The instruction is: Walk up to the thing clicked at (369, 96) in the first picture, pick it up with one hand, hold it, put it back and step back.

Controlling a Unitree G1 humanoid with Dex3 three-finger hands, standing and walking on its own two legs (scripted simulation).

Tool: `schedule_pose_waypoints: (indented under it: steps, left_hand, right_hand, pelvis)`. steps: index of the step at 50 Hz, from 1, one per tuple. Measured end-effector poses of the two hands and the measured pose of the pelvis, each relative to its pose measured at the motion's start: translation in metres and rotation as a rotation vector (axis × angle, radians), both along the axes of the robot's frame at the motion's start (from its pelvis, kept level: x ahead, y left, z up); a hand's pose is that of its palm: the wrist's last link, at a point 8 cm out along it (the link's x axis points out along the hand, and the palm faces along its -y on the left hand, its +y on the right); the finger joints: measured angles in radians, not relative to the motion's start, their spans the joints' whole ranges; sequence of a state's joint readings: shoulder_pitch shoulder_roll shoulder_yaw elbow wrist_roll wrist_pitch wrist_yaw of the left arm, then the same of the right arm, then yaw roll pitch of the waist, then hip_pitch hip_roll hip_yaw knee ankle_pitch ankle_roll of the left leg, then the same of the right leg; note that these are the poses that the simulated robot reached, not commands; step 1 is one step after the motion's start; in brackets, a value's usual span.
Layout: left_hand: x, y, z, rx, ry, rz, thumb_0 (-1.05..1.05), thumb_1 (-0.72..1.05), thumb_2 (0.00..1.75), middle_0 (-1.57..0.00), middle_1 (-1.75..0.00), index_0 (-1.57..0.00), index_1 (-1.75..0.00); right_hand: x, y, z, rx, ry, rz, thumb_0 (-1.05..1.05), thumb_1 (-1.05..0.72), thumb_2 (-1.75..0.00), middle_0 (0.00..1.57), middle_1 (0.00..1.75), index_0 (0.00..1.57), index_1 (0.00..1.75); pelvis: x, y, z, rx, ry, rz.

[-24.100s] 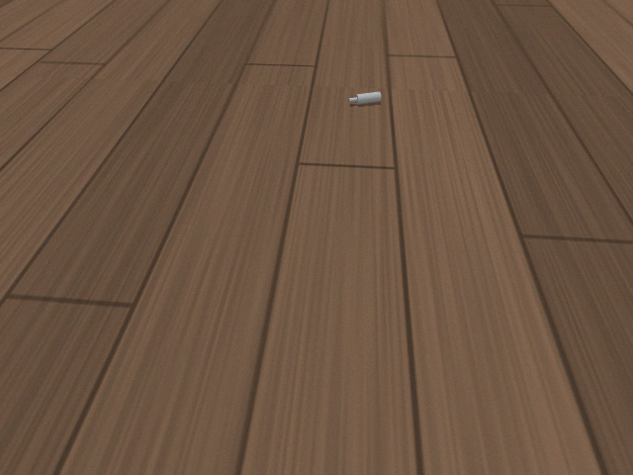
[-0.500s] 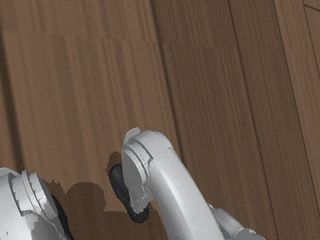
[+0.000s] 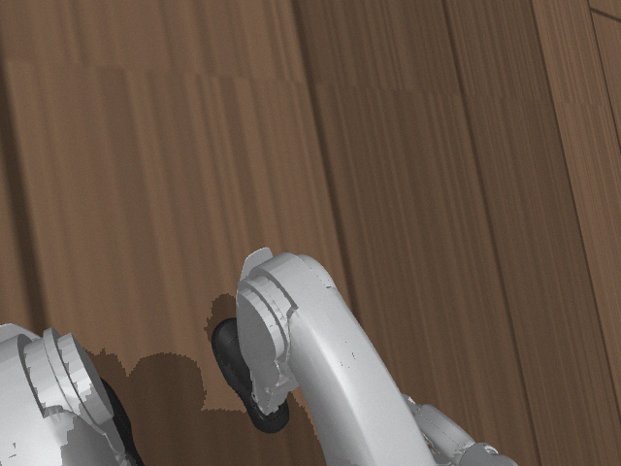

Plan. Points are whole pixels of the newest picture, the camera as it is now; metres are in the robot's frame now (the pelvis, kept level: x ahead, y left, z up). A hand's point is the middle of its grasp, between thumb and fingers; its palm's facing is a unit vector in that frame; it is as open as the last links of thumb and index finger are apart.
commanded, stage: close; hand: left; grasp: from above
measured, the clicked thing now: out of the picture +0.44 +0.38 -0.28
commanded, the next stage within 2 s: settle in 0.12 s
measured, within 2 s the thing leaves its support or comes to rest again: leaves its support in 0.46 s
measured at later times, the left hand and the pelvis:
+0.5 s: hand out of the picture +0.44 +0.36 -0.25, palm faces -0.39 -0.19 -0.90, open 9.0 cm; pelvis +0.00 +0.00 +0.00, yaw +0 degrees
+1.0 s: hand out of the picture +0.44 +0.37 -0.16, palm faces -0.40 -0.14 -0.91, open 8.8 cm; pelvis +0.00 +0.00 +0.01, yaw +4 degrees
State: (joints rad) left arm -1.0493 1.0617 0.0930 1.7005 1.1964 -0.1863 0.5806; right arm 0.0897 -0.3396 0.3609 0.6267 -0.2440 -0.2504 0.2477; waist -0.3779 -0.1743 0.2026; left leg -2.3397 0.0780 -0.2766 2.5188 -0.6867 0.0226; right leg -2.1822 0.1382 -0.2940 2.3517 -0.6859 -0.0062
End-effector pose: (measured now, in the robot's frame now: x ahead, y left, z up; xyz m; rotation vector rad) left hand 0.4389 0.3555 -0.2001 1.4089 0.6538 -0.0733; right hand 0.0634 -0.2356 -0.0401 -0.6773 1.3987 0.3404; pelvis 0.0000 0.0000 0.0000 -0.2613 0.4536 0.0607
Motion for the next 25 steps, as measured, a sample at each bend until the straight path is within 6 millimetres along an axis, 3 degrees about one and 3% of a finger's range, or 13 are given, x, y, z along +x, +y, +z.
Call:
schedule_pose_waypoints:
  steps: [20, 25]
  left_hand:
    - [0.0, 0.002, 0.002, 0.001, -0.018, 0.008, 0.0, 0.14, 0.39, -0.75, -0.57, -0.78, -0.51]
    - [0.005, 0.004, 0.01, 0.0, -0.031, 0.009, 0.0, 0.14, 0.36, -0.77, -0.54, -0.81, -0.48]
  right_hand:
    - [-0.004, 0.001, 0.0, -0.003, -0.003, 0.002, 0.0, -0.91, -0.9, 0.2, 0.3, 0.2, 0.3]
    - [-0.004, -0.001, 0.0, 0.0, -0.004, -0.011, 0.0, -0.91, -0.9, 0.2, 0.3, 0.2, 0.3]
  pelvis:
    - [-0.002, 0.0, -0.001, 0.002, -0.008, -0.002]
    - [-0.001, -0.001, -0.001, 0.004, 0.002, 0.002]
